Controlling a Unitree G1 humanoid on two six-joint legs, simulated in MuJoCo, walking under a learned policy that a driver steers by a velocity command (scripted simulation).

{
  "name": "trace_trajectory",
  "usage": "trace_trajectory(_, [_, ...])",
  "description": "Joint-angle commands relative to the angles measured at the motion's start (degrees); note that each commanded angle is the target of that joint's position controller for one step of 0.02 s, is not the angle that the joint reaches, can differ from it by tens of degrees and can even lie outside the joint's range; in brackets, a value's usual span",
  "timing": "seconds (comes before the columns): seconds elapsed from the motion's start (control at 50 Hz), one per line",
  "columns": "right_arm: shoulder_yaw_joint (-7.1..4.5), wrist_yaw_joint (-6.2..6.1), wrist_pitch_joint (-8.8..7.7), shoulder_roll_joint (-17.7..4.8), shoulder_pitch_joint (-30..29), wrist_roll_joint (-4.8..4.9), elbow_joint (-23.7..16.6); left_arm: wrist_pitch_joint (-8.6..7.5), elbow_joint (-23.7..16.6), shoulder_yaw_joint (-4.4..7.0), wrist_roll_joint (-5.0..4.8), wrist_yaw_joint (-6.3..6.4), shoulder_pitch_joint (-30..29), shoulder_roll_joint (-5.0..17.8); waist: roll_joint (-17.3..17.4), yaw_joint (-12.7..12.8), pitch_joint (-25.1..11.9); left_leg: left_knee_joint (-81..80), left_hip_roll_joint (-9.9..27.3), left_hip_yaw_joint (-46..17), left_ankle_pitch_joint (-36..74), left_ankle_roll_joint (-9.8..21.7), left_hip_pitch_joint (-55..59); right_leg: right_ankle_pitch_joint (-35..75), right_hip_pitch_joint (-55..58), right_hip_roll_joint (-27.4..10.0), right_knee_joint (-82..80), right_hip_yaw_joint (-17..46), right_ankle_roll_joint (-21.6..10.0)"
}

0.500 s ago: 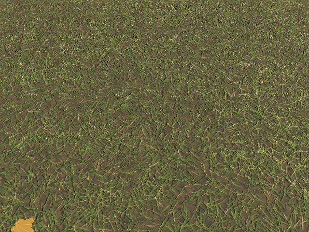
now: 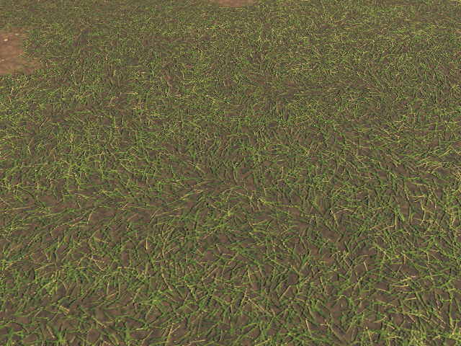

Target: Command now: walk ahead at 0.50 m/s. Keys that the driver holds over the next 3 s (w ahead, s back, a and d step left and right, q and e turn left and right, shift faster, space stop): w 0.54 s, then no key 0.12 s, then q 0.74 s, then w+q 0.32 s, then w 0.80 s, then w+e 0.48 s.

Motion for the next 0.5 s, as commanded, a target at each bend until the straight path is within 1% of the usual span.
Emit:
trace_trajectory(0.02, [-0.48, -0.21, -1.08, -3.54, -7.0, 0.07, -5.23, -0.13, -0.36, 1.41, 0.52, 0.8, 4.12, 8.31, -5.05, 0.08, 3.41, -3.94, -2.23, 1.55, -1.57, 1.42, -0.58, 31.71, 1.25, -17.63, 0.1, 6.98, -6.08])
trace_trajectory(0.04, [-0.64, -0.29, -1.3, -3.89, -6.68, 0.07, -5.38, 0.01, -0.17, 1.5, 0.69, 1.02, 3.73, 8.66, -5.17, -0.52, 3.22, -5.12, -2.88, 1.67, -3.82, 2.26, 0.57, 35.46, 2.88, -18.24, 1.77, 6.8, -5.88])
trace_trajectory(0.06, [-0.88, -0.47, -1.56, -4.31, -4.88, 0.08, -5.01, 0.08, -0.2, 1.59, 0.81, 1.21, 2.68, 9.09, -5.52, -1.81, 2.35, -6.43, -4.12, 2.12, -6.41, 3.26, 3.92, 42.21, 3.56, -18.39, 4.61, 6.14, -5.3])
trace_trajectory(0.08, [-1.34, -0.86, -1.83, -5.12, -0.9, 0.04, -3.82, 0.16, -0.21, 1.76, 0.94, 1.32, 1.75, 9.68, -6.14, -3.69, 0.21, -7.44, -5.96, 2.72, -9.0, 4.34, 9.48, 50.14, 3.74, -18.25, 9.47, 5.54, -4.55])
trace_trajectory(0.1, [-2.01, -1.36, -2.23, -6.15, 6.68, -0.09, -1.32, 0.38, -0.17, 1.84, 0.93, 1.24, 0.96, 10.01, -5.71, -6.88, -3.69, -10.25, -7.81, 3.45, -9.06, 5.69, 18.02, 54.01, 3.02, -17.13, 18.21, 4.55, -3.74])
trace_trajectory(0.12, [-2.98, -2.01, -2.82, -8.22, 16.9, -0.94, 1.92, 0.39, -0.65, 1.59, 0.52, 1.12, 0.26, 9.48, -4.34, -10.95, -9.18, -11.92, -5.26, 0.8, -6.96, 7.7, 32.4, 46.38, -4.46, -15.0, 30.37, 2.92, -2.69])
trace_trajectory(0.14, [-4.61, -2.76, -2.98, -14.13, 25.5, -2.39, 3.26, 0.18, -2.99, 0.5, -1.24, 0.59, 2.38, 5.42, 4.24, -11.92, -17.31, -12.85, 10.33, -19.24, -12.91, 12.55, 49.74, 22.46, -21.71, -9.32, 50.34, -0.47, -0.44])
trace_trajectory(0.16, [-5.16, -2.05, -2.12, -15.22, 24.97, -0.97, 3.65, 0.14, -2.35, 1.14, -1.67, 0.31, 6.01, 5.5, 11.4, -9.57, -22.3, -20.42, 19.14, -42.1, -11.14, 18.54, 55.88, -15.19, -34.96, -0.28, 65.8, 3.33, 0.4])
trace_trajectory(0.18, [-4.68, -1.69, -1.8, -12.65, 18.49, 0.68, 2.84, 0.41, -2.99, 2.13, -0.42, 0.58, 1.25, 8.82, 3.53, -7.45, -13.88, -21.36, 16.33, -35.25, -13.43, 16.87, 49.07, -11.36, -39.85, -4.61, 68.17, 8.3, -0.43])
trace_trajectory(0.2, [-3.69, -1.51, -2.08, -8.73, 13.74, 0.92, 2.07, 0.05, -4.16, 1.94, -0.15, 0.31, -2.91, 7.72, 0.64, -6.33, -6.93, -23.35, 14.32, -27.6, -11.96, 15.43, 40.63, -6.81, -40.48, -6.85, 65.82, 8.1, -0.49])
trace_trajectory(0.22, [-2.97, -1.49, -2.47, -6.02, 11.43, 0.64, 2.19, 0.12, -4.27, 1.85, -0.11, 0.13, -4.37, 6.33, -0.85, -4.48, -2.97, -25.69, 11.48, -22.13, -8.86, 13.11, 34.17, -4.11, -38.53, -8.95, 61.84, 7.65, -0.43])
trace_trajectory(0.24, [-2.44, -1.71, -2.91, -4.45, 11.24, 0.73, 3.1, 0.82, -4.49, 1.93, 0.88, -0.13, -4.66, 5.87, 0.17, -2.92, -1.31, -26.93, 9.18, -18.25, -5.64, 11.42, 29.92, -2.87, -36.08, -10.19, 58.61, 7.68, 0.11])
trace_trajectory(0.26, [-2.09, -1.82, -3.28, -3.49, 11.56, 0.64, 3.83, 1.67, -3.88, 1.7, 1.44, -0.54, -3.42, 4.65, 0.69, -1.79, -1.28, -27.91, 7.67, -15.28, -3.74, 10.5, 27.54, -2.06, -33.56, -10.54, 57.03, 7.28, 0.74])
trace_trajectory(0.28, [-2.1, -1.83, -3.79, -3.77, 13.17, 0.68, 4.65, 2.25, -3.88, 1.68, 1.59, -0.88, -3.28, 4.07, 0.95, -1.48, -1.55, -28.35, 7.15, -13.96, -0.77, 10.59, 26.8, -1.48, -32.79, -10.38, 56.2, 6.59, 1.24])
trace_trajectory(0.3, [-2.25, -1.84, -4.2, -4.56, 14.57, 0.87, 5.39, 2.66, -4.22, 1.69, 1.63, -1.14, -4.02, 3.83, 0.84, -1.13, -1.43, -28.97, 6.72, -12.5, 1.03, 10.77, 26.66, -0.67, -33.52, -10.64, 55.01, 6.02, 1.72])
trace_trajectory(0.32, [-2.43, -1.86, -4.44, -5.45, 15.53, 1.0, 5.93, 3.0, -4.93, 1.71, 1.64, -1.32, -5.85, 3.85, 0.85, -1.02, -0.67, -29.88, 6.38, -11.26, 1.41, 10.93, 26.59, 0.94, -35.23, -11.11, 53.41, 5.44, 2.28])
trace_trajectory(0.34, [-2.53, -1.87, -4.53, -6.02, 16.4, 0.98, 6.29, 3.23, -5.86, 1.71, 1.64, -1.42, -8.41, 4.06, 0.78, -1.29, 0.14, -30.86, 6.05, -10.34, 1.08, 10.96, 26.78, 2.98, -37.21, -11.68, 51.43, 4.89, 2.84])
trace_trajectory(0.36, [-2.48, -1.88, -4.5, -6.07, 17.39, 0.99, 6.62, 3.36, -6.85, 1.71, 1.62, -1.49, -11.18, 4.32, 0.74, -1.78, 0.98, -31.6, 5.65, -9.59, 1.19, 10.87, 27.29, 5.08, -39.14, -12.14, 49.01, 4.36, 3.38])
trace_trajectory(0.4, [-2.23, -1.88, -4.33, -5.66, 19.22, 1.02, 7.2, 3.31, -8.72, 1.55, 1.29, -1.59, -16.44, 4.39, 0.83, -2.94, 2.16, -32.2, 4.58, -7.9, 2.94, 10.35, 28.58, 9.07, -41.31, -12.43, 42.66, 3.29, 4.17])
trace_trajectory(0.44, [-2.07, -1.9, -4.26, -5.59, 20.82, 1.01, 7.69, 3.09, -10.13, 1.11, 0.91, -1.68, -20.7, 3.7, 1.15, -4.06, 2.52, -32.08, 3.71, -6.21, 5.26, 9.65, 29.63, 12.48, -40.34, -11.74, 35.75, 2.03, 4.41])
trace_trajectory(0.5, [-2.05, -2.16, -4.19, -5.97, 24.12, 0.84, 8.88, 2.9, -11.7, 0.7, 0.6, -1.58, -25.64, 3.46, 1.71, -5.83, 2.7, -31.32, 4.31, -5.28, 8.13, 9.4, 33.7, 14.81, -39.25, -10.3, 28.82, 0.54, 3.8])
